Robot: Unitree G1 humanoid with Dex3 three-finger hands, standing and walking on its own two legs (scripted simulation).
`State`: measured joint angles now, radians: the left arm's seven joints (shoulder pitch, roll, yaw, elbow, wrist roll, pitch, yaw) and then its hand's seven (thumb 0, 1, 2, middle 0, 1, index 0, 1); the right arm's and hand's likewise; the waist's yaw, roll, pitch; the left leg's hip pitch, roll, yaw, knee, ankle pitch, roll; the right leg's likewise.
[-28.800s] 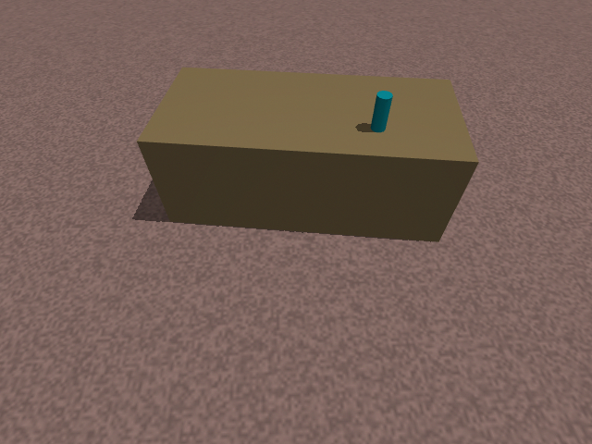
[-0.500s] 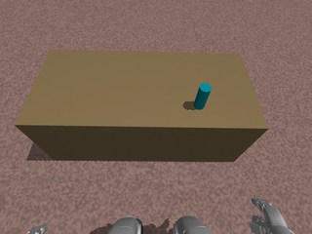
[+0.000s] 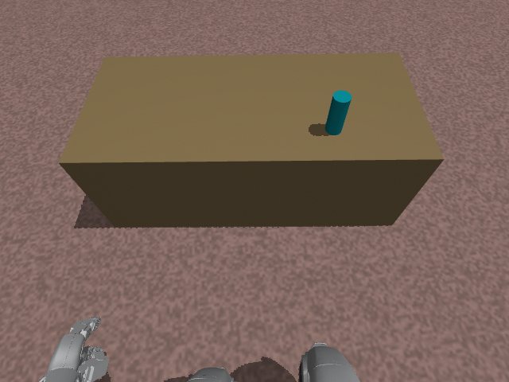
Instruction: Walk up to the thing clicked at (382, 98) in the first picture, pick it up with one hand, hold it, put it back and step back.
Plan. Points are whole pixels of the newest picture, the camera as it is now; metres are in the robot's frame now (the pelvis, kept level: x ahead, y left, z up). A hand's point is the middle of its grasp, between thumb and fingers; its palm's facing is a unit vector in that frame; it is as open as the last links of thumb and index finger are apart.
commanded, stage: step back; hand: right
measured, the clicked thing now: (337, 113) +0.84 -0.27 -0.23
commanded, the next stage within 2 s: none
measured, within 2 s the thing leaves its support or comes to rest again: neither
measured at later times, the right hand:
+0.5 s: hand out of the picture -0.05 -0.26 -0.14, palm faces +0.09 +0.92 -0.38, open 7.4 cm
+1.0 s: hand out of the picture -0.22 -0.24 -0.12, palm faces +0.02 +0.90 -0.42, open 7.4 cm
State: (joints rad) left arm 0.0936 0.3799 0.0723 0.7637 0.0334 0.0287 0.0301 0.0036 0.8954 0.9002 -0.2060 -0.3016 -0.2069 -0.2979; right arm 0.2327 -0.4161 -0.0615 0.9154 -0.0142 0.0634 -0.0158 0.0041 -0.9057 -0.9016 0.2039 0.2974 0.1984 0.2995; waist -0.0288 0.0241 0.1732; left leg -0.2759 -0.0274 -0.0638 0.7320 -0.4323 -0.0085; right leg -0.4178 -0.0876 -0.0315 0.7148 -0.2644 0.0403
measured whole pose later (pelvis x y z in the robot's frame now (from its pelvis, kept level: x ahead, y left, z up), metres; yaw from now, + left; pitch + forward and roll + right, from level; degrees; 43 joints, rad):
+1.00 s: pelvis -0.27 +0.03 +0.02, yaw -3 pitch -2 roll +0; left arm 0.19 0.39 0.07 0.91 0.03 0.06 -0.04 0.00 0.90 0.90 -0.20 -0.30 -0.20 -0.30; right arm 0.21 -0.34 -0.03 0.94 -0.05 -0.03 -0.01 0.00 -0.90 -0.90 0.21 0.30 0.20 0.30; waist 0.00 -0.06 0.07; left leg -0.24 0.00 0.00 0.59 -0.33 0.00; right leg -0.31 -0.03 0.06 0.76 -0.45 -0.02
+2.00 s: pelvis -0.23 +0.01 +0.03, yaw -5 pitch -2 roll +0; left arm 0.07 0.35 0.03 1.04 0.02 0.00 0.00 0.00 0.90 0.90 -0.20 -0.30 -0.20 -0.30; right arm 0.06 -0.34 -0.03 1.09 -0.01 -0.01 0.00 0.00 -0.90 -0.90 0.20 0.30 0.20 0.30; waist -0.01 -0.01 0.05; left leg -0.22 0.05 0.06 0.50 -0.25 -0.02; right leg -0.14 -0.02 -0.01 0.49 -0.31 0.01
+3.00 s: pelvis -0.25 +0.02 +0.04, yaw -5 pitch -2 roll +0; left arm 0.14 0.35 -0.01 1.13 0.02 -0.01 -0.01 0.00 0.90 0.90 -0.20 -0.30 -0.20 -0.30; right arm 0.11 -0.35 -0.01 1.16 -0.01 -0.01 0.01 0.00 -0.90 -0.90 0.20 0.30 0.20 0.30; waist -0.01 0.00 0.05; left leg -0.15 0.02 0.07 0.33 -0.13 0.00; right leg -0.09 -0.04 -0.01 0.33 -0.21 0.03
